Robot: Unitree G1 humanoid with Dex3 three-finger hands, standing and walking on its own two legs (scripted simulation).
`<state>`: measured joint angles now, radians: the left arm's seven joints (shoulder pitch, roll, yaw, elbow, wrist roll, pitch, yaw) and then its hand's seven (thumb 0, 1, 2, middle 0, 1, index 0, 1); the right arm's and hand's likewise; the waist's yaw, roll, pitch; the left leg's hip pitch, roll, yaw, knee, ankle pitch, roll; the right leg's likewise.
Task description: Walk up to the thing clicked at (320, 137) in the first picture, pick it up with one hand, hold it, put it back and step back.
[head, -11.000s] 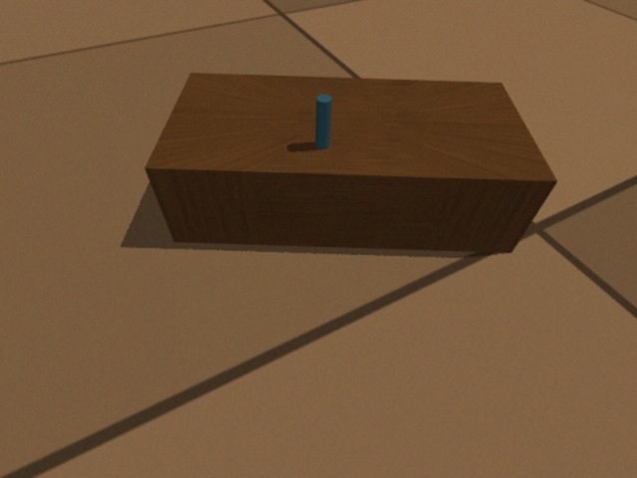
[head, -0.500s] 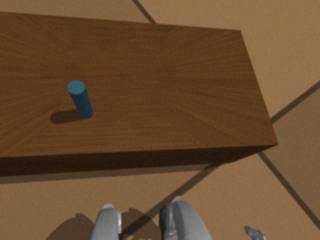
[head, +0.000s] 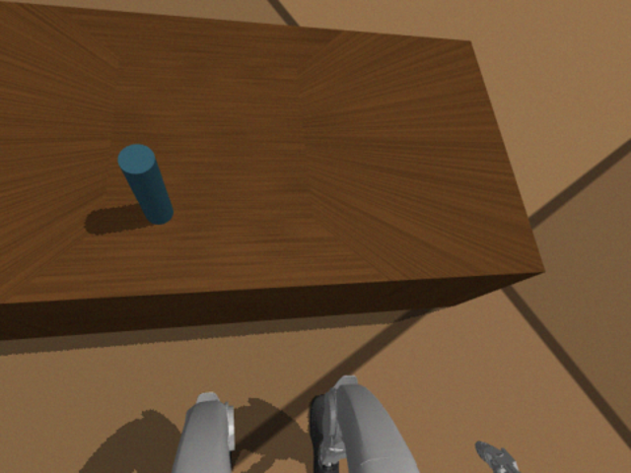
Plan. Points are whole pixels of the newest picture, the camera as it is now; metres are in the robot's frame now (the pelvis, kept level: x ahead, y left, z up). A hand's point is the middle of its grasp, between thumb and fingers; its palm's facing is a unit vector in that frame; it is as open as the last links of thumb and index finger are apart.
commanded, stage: go down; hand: left
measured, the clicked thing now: (149, 189) +0.54 +0.21 -0.20
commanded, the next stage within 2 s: approach in 0.04 s
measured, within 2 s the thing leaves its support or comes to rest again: neither
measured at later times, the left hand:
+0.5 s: hand out of the picture +0.47 +0.36 -0.01, palm faces +0.19 -0.98 +0.03, open 17.4 cm
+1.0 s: hand (122, 230) +0.48 +0.25 -0.22, palm faces +0.13 -0.99 +0.03, open 17.4 cm
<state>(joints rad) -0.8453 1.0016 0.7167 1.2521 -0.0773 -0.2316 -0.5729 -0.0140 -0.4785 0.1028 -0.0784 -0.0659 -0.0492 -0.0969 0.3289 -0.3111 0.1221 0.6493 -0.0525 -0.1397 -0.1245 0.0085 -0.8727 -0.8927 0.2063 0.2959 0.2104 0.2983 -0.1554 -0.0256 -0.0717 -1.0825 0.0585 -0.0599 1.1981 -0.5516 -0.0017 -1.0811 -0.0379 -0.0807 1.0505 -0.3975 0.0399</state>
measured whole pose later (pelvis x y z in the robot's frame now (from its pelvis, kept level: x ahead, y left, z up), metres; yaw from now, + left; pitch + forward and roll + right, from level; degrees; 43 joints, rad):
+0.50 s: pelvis -0.01 +0.00 -0.04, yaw -1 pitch +31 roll -6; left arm -0.91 0.92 0.67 1.34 -0.14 -0.41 -0.55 -0.01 -0.53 0.04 -0.08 -0.05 -0.06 -0.07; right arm 0.29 -0.32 0.14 0.65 -0.07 -0.14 -0.08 0.01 -0.87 -0.89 0.20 0.30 0.21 0.30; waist -0.18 -0.03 -0.09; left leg -1.32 0.05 -0.07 1.39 -0.61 0.00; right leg -1.32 -0.05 -0.07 1.24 -0.45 0.04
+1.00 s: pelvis -0.06 -0.01 -0.22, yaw -1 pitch +36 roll -5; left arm -1.01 0.71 0.65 1.29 -0.04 -0.55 -0.37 -0.02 -0.51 0.02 -0.04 -0.07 -0.05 -0.06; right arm 0.21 -0.28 0.12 0.63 -0.12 -0.05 0.04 0.01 -0.91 -0.89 0.20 0.30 0.21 0.30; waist -0.24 0.00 -0.12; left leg -1.94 0.01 -0.09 2.03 -0.73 -0.01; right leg -1.97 -0.08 -0.03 1.90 -0.56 0.04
